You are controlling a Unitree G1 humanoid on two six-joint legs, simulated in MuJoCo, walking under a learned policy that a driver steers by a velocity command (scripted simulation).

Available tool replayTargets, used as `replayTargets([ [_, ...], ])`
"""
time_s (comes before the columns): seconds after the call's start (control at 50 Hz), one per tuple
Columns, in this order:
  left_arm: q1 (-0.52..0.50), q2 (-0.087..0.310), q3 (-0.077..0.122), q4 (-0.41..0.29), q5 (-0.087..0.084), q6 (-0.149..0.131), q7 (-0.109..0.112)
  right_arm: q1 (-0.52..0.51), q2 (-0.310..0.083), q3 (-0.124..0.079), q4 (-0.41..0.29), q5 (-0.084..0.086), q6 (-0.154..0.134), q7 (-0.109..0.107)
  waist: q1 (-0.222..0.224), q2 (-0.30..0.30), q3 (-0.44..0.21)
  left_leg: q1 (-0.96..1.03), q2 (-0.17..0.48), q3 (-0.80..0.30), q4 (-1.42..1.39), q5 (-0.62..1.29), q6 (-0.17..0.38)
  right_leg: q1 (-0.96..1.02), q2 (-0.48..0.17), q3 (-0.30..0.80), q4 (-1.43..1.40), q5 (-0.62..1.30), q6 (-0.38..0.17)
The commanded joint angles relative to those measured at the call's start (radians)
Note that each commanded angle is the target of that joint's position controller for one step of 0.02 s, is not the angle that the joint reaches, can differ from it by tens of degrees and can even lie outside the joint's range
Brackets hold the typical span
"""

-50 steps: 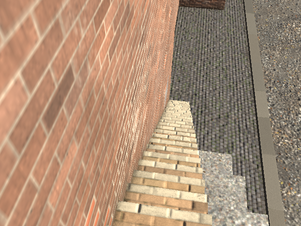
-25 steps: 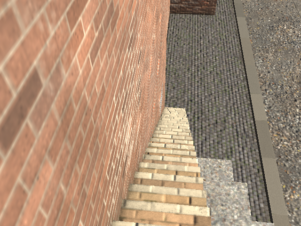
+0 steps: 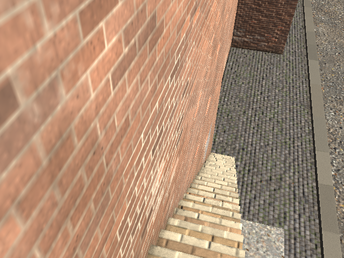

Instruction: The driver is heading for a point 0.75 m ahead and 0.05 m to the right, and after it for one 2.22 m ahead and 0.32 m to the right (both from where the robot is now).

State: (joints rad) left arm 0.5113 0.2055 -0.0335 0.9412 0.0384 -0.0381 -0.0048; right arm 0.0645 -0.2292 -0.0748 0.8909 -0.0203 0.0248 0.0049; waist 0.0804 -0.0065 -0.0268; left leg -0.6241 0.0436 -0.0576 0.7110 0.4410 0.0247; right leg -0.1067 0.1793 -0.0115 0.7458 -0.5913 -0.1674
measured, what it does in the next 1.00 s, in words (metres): goes down: left foot 0.21 m lower, then right foot 0.20 m lower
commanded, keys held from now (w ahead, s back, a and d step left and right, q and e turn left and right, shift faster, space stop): w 0.82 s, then no key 0.18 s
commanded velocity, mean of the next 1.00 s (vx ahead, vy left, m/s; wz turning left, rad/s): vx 0.43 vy -0.10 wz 0.00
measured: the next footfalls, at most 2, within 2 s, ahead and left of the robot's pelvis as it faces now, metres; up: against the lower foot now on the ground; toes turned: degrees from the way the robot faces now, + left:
left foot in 0.22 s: +0.27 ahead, +0.10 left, -0.21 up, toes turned -1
right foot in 0.54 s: +0.38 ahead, -0.16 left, -0.41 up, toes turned +2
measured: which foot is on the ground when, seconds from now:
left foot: up 0.00-0.20, down 0.22-0.54, up 0.56-0.88, down 0.90-1.00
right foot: down 0.00-0.20, up 0.22-0.52, down 0.54-0.88, up 0.90-1.00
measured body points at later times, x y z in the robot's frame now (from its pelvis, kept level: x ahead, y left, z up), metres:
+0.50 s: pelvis +0.31 -0.01 -0.27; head +0.34 +0.01 +0.18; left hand +0.40 +0.23 -0.42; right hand +0.21 -0.28 -0.38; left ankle +0.23 +0.10 -0.90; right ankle +0.42 -0.16 -0.97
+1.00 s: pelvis +0.59 +0.00 -0.59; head +0.56 +0.05 -0.14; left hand +0.66 +0.25 -0.75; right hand +0.50 -0.25 -0.71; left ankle +0.68 +0.13 -1.31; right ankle +0.48 -0.15 -1.01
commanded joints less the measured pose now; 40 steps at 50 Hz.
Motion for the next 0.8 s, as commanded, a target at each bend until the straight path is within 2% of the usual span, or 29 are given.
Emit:
replayTargets([
  [0.02, 0.043, 0.103, 0.021, -0.012, 0.003, -0.004, -0.016, -0.198, -0.053, -0.004, -0.118, 0.006, -0.016, 0.005, 0.040, 0.013, 0.235, -0.102, -0.019, 0.046, -0.148, 0.091, 0.021, -0.085, -0.258, 0.395, -0.209, 0.276, -0.085],
  [0.04, 0.058, 0.105, 0.021, 0.015, 0.019, -0.001, -0.021, -0.183, -0.044, -0.005, -0.122, 0.000, -0.030, -0.002, 0.042, -0.015, 0.222, -0.040, -0.017, 0.046, -0.071, 0.136, 0.037, -0.113, -0.246, 0.387, -0.160, 0.263, -0.088],
  [0.1, 0.088, 0.081, 0.027, 0.094, -0.001, -0.005, 0.017, -0.096, -0.040, -0.007, -0.098, 0.030, -0.055, -0.018, 0.070, 0.035, 0.211, 0.096, -0.024, 0.048, -0.182, 0.124, 0.030, -0.098, -0.176, 0.259, -0.008, 0.383, -0.039],
  [0.14, 0.081, 0.106, 0.039, 0.116, 0.057, 0.028, 0.021, 0.062, -0.017, 0.004, -0.033, 0.033, -0.056, -0.040, 0.030, 0.013, 0.151, 0.215, -0.045, 0.044, -0.249, 0.039, 0.024, -0.021, -0.122, 0.197, 0.209, 0.494, -0.017],
  [0.2, -0.038, 0.143, 0.065, 0.110, 0.052, 0.036, 0.002, 0.419, -0.105, -0.020, 0.075, -0.012, -0.037, -0.061, -0.185, 0.005, 0.056, 0.729, 0.005, -0.007, -0.334, 0.003, 0.028, -0.269, -0.051, 0.125, 0.738, 0.621, 0.080],
  [0.22, -0.087, 0.139, 0.081, 0.084, 0.025, 0.043, 0.001, 0.584, -0.167, -0.034, 0.121, -0.031, -0.033, -0.056, -0.257, 0.142, 0.021, 1.026, 0.175, -0.095, -0.253, 0.321, 0.132, -0.559, 0.082, 0.032, 1.202, -0.151, 0.139],
  [0.24, 0.004, 0.091, 0.074, 0.051, -0.021, 0.041, 0.023, 0.580, -0.168, -0.011, 0.114, 0.001, -0.035, -0.046, -0.132, 0.130, -0.027, 1.117, 0.284, -0.228, -0.038, 0.687, 0.141, -0.727, 0.020, 0.097, 1.124, -0.224, 0.156],
  [0.26, 0.102, 0.051, 0.047, 0.050, -0.015, 0.047, 0.007, 0.512, -0.235, -0.032, 0.130, 0.040, -0.047, -0.055, -0.017, 0.136, -0.064, 1.070, 0.380, -0.365, -0.129, 0.049, 0.287, -0.809, -0.068, 0.137, 0.997, -0.115, 0.148],
  [0.28, -0.058, 0.045, 0.028, 0.002, 0.057, 0.075, 0.009, 0.413, -0.252, -0.050, 0.121, 0.074, -0.059, -0.078, -0.070, 0.228, -0.013, 0.740, 0.406, -0.583, -0.279, -0.686, 0.353, -0.737, -0.148, 0.123, 0.870, -0.025, 0.129],
  [0.3, -0.122, 0.146, 0.059, 0.018, 0.102, 0.095, 0.013, 0.394, -0.149, -0.019, 0.104, 0.047, -0.080, -0.070, -0.086, 0.040, 0.125, 0.520, 0.339, -0.605, -0.315, -0.677, 0.308, -0.682, -0.120, 0.102, 0.894, -0.093, 0.124],
  [0.32, -0.230, 0.156, 0.071, 0.049, 0.119, 0.098, 0.040, 0.465, -0.105, -0.004, 0.135, 0.018, -0.136, -0.086, -0.129, -0.079, 0.212, 0.497, 0.229, -0.372, -0.116, -0.315, 0.198, -0.767, -0.182, 0.205, 0.659, 0.194, 0.131],
  [0.38, -0.247, -0.002, 0.016, 0.045, 0.053, 0.101, 0.013, 0.313, -0.082, 0.012, 0.129, 0.038, -0.149, -0.144, 0.013, 0.117, 0.115, 0.079, 0.145, -0.187, -0.093, -0.349, 0.168, -0.304, -0.163, 0.098, 0.275, 0.623, 0.168],
  [0.4, -0.183, 0.058, 0.033, 0.052, 0.026, 0.075, -0.004, 0.332, -0.057, 0.007, 0.148, 0.056, -0.178, -0.156, 0.026, 0.069, 0.083, 0.003, 0.059, -0.133, 0.116, -0.608, 0.145, -0.267, -0.175, 0.146, 0.131, 0.952, 0.159],
  [0.42, -0.156, 0.038, 0.024, 0.052, -0.017, 0.068, -0.010, 0.290, -0.021, 0.030, 0.141, 0.080, -0.183, -0.174, 0.068, 0.038, 0.048, -0.161, -0.015, -0.050, 0.175, -0.817, 0.116, -0.088, -0.137, 0.091, 0.024, 1.193, 0.166],
  [0.46, -0.125, -0.007, -0.007, 0.021, -0.027, 0.067, -0.027, 0.207, -0.062, 0.035, 0.128, 0.107, -0.184, -0.157, 0.100, 0.088, 0.038, -0.284, -0.051, 0.035, 0.274, -1.006, 0.079, 0.151, -0.122, 0.020, -0.057, 1.327, 0.166],
  [0.5, -0.065, 0.000, -0.007, 0.054, -0.010, 0.086, -0.029, 0.133, -0.078, 0.032, 0.101, 0.088, -0.165, -0.132, 0.103, 0.150, -0.006, -0.264, 0.009, 0.021, 0.443, -0.950, 0.081, 0.210, -0.131, 0.014, -0.017, 1.266, 0.140],
  [0.52, -0.012, 0.015, 0.005, 0.088, 0.009, 0.085, -0.023, 0.146, -0.107, 0.015, 0.098, 0.074, -0.130, -0.109, 0.113, 0.114, 0.001, -0.222, 0.014, 0.007, 0.573, -0.894, 0.077, 0.231, -0.127, -0.028, -0.071, 1.177, 0.147],
  [0.56, 0.140, 0.147, 0.038, 0.116, 0.019, 0.041, -0.033, 0.121, -0.137, -0.014, 0.054, 0.002, -0.108, -0.074, 0.202, -0.212, 0.164, -0.456, -0.208, 0.218, 1.288, -1.205, 0.040, 0.342, -0.295, 0.112, -0.425, 1.148, 0.008],
  [0.58, 0.200, 0.284, 0.076, 0.146, 0.027, 0.020, -0.033, 0.311, -0.091, -0.009, 0.015, -0.007, -0.129, -0.069, 0.054, -0.441, 0.081, -0.748, -0.078, -0.006, 1.326, -1.280, 0.025, 0.567, -0.508, 0.418, -0.005, 1.279, -0.097],
  [0.6, 0.160, 0.197, 0.077, 0.117, 0.009, 0.007, -0.036, 0.300, -0.080, -0.005, 0.049, -0.008, -0.158, -0.086, 0.044, -0.208, 0.075, -0.764, -0.053, -0.082, 1.069, -1.149, 0.051, 0.525, -0.499, 0.376, -0.081, 1.135, -0.095],
  [0.64, -0.003, 0.103, 0.056, 0.069, 0.018, -0.013, -0.007, 0.365, -0.052, -0.007, 0.100, -0.022, -0.156, -0.066, -0.083, 0.002, 0.110, -0.522, 0.044, -0.002, 0.575, -0.718, -0.001, 0.148, -0.443, 0.295, -0.210, 0.891, -0.028],
  [0.66, -0.299, 0.183, 0.075, 0.029, 0.011, -0.026, 0.020, 0.378, 0.037, 0.016, 0.046, -0.026, -0.138, -0.064, -0.212, -0.127, 0.103, -0.108, 0.186, -0.127, 0.251, -0.416, -0.018, -0.277, -0.602, 0.469, -0.216, 0.740, -0.076],
  [0.68, -0.377, 0.206, 0.087, 0.035, 0.031, -0.017, 0.012, 0.554, 0.002, -0.004, 0.196, -0.042, -0.110, -0.064, -0.260, -0.088, 0.021, 0.245, 0.106, -0.038, 0.499, -0.321, -0.012, -0.520, -0.527, 0.450, -0.129, 0.797, -0.119],
  [0.7, -0.474, 0.204, 0.086, 0.032, 0.009, -0.008, -0.004, 0.683, 0.009, -0.007, 0.222, -0.035, -0.079, -0.062, -0.353, -0.194, -0.021, 0.450, 0.039, 0.016, 0.525, -0.431, -0.014, -0.647, -0.456, 0.385, -0.070, 0.657, -0.082],
  [0.72, -0.395, 0.069, 0.060, 0.038, 0.013, -0.007, -0.015, 0.556, -0.094, -0.035, 0.226, -0.012, -0.098, -0.070, -0.245, -0.097, 0.081, 0.172, 0.049, 0.034, 0.382, -0.254, -0.020, -0.452, -0.332, 0.243, 0.062, 0.335, 0.007],
  [0.74, -0.274, 0.025, 0.048, 0.077, 0.004, 0.000, -0.018, 0.470, -0.103, -0.034, 0.180, -0.004, -0.128, -0.058, -0.169, -0.074, 0.121, 0.094, 0.025, 0.087, 0.227, -0.178, -0.014, -0.351, -0.288, 0.209, 0.174, 0.276, 0.008],
  [0.76, -0.213, 0.049, 0.053, 0.108, 0.017, 0.020, -0.016, 0.494, -0.101, -0.031, 0.196, 0.003, -0.166, -0.040, -0.151, -0.013, 0.155, 0.110, 0.028, 0.055, 0.089, -0.217, -0.023, -0.304, -0.233, 0.207, 0.307, 0.174, 0.022],
  [0.78, -0.119, -0.012, 0.053, 0.109, -0.008, 0.040, -0.005, 0.459, -0.097, -0.025, 0.134, 0.028, -0.184, -0.069, -0.102, 0.031, 0.135, 0.179, 0.068, -0.036, -0.247, -0.084, -0.042, -0.268, -0.176, 0.142, 0.361, 0.066, 0.075],
  [0.8, -0.009, -0.014, 0.044, 0.148, 0.000, 0.063, -0.018, 0.412, -0.138, -0.037, 0.125, 0.014, -0.197, -0.076, -0.057, 0.218, 0.167, 0.132, 0.046, -0.041, -0.395, -0.136, -0.096, -0.248, -0.060, -0.034, 0.383, -0.068, 0.085],
])
Velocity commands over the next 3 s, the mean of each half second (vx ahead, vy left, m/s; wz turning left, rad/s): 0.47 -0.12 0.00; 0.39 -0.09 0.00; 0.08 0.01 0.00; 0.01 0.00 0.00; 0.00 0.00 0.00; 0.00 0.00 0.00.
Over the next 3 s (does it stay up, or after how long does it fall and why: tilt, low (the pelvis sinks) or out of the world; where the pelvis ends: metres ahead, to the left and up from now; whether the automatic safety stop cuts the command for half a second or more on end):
stays up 0.64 -0.08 -0.57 its command is cut before an obstacle from the start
